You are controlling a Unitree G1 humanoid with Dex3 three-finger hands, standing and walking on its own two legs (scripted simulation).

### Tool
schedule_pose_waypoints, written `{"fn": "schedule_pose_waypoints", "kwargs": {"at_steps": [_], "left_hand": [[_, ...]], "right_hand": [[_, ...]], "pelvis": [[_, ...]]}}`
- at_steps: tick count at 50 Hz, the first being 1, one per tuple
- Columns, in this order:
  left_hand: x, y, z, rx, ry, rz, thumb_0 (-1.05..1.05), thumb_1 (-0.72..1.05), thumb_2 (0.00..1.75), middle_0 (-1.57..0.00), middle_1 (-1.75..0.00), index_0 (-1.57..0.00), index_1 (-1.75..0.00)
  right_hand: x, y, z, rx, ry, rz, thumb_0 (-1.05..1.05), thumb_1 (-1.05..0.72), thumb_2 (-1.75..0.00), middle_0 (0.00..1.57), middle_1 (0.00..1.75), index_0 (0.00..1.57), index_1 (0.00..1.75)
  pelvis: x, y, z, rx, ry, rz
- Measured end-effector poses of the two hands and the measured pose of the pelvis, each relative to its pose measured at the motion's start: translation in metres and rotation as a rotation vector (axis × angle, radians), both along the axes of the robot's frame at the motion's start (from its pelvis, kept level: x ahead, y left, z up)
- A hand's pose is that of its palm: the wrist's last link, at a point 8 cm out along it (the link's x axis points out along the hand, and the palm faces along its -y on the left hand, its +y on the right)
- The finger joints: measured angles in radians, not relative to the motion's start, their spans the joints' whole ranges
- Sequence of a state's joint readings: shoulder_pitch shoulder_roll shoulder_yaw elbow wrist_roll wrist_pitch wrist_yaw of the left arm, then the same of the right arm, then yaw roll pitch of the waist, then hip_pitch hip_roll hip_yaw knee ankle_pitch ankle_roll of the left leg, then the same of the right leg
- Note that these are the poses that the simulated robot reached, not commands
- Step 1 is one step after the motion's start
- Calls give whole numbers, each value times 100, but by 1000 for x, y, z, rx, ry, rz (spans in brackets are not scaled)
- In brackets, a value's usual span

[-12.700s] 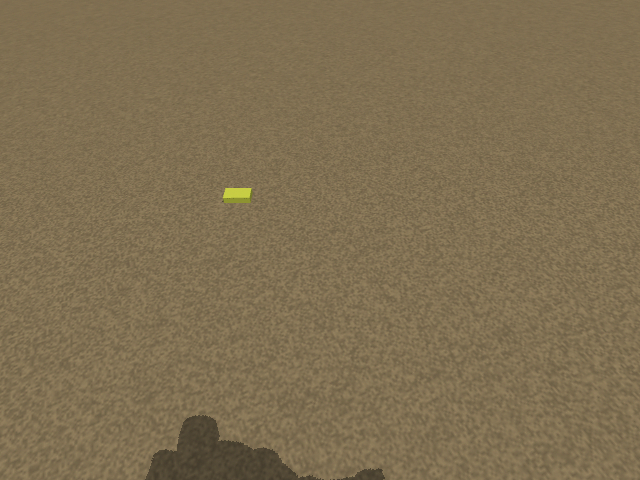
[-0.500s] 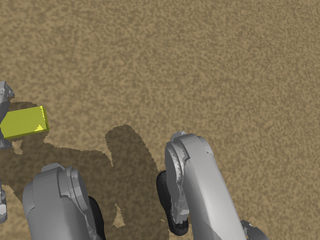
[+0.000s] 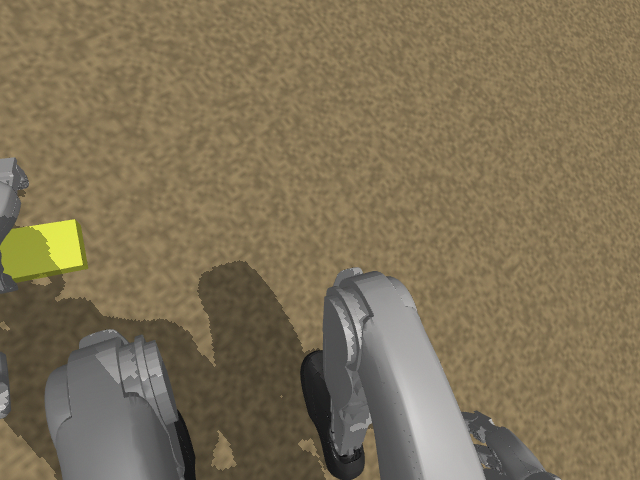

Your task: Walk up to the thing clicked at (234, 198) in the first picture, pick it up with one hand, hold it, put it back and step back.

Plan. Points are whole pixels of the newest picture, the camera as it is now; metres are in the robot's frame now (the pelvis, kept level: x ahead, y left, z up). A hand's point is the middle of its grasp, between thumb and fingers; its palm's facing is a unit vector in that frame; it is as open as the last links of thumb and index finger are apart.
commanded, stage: close in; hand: left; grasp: from above
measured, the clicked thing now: (32, 252) +0.46 +0.29 -0.30
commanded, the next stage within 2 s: rest palm in 0.10 s
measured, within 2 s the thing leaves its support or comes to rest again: neither
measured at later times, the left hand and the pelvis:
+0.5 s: hand (20, 256) +0.44 +0.29 -0.24, palm faces -0.49 -0.07 -0.87, open 13.8 cm; pelvis +0.00 +0.00 -0.02, yaw -2 degrees
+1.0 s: hand (21, 262) +0.44 +0.30 -0.27, palm faces -0.50 -0.11 -0.86, open 13.9 cm; pelvis +0.01 +0.01 -0.02, yaw -4 degrees
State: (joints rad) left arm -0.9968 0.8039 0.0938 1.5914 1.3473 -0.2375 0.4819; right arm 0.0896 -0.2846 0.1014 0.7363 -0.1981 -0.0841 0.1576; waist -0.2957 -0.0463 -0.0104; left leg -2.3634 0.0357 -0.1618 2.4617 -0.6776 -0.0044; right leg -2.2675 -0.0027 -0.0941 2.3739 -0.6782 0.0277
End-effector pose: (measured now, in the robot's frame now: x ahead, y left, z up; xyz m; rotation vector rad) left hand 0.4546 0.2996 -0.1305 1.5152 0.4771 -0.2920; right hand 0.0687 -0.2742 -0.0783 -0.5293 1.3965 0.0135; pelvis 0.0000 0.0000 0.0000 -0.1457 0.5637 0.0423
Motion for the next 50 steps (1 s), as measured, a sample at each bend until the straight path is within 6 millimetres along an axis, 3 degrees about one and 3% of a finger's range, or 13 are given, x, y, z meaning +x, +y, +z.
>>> {"fn": "schedule_pose_waypoints", "kwargs": {"at_steps": [7, 12, 36, 50], "left_hand": [[-5, 3, -15, -17, 42, 15, 0, -45, 90, -6, -108, -12, -102], [-7, 3, -23, -37, 36, -7, 0, -45, 90, -6, -108, -12, -102], [-2, -10, -69, -31, -20, -11, 0, -44, 90, -6, -104, -11, -99], [-6, 3, -83, -52, 40, 28, 0, -45, 89, -6, -106, -10, -101]], "right_hand": [[-29, 5, -7, 24, 83, -22, 0, -90, -89, 20, 30, 20, 30], [-38, 8, -10, 31, 125, -14, 1, -90, -89, 20, 30, 20, 30], [-11, 14, -1, 41, 88, 160, 0, -90, -90, 20, 30, 20, 30], [-24, 22, 0, 77, 142, 158, 0, -90, -90, 20, 30, 20, 30]], "pelvis": [[-1, -1, -5, 2, -11, -8], [0, -2, -9, -1, -21, -12], [6, 5, -19, -45, -55, -37], [8, 6, -21, -58, -71, -40]]}}
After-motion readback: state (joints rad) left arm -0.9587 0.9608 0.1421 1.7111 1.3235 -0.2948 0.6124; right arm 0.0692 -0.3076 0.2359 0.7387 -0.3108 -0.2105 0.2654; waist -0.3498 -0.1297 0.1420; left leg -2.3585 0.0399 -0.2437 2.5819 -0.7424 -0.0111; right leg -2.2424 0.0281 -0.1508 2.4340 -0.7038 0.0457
